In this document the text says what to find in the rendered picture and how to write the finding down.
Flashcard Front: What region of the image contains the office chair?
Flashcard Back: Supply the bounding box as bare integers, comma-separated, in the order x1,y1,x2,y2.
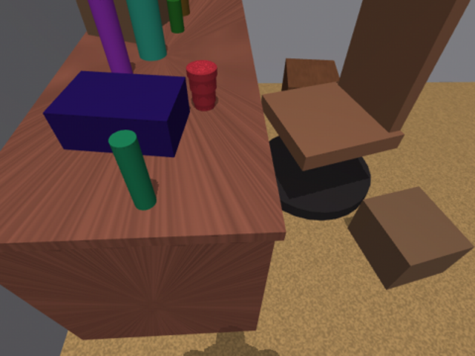
261,0,470,220

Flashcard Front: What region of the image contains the desk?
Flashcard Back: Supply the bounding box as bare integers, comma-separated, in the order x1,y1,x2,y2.
0,0,286,340

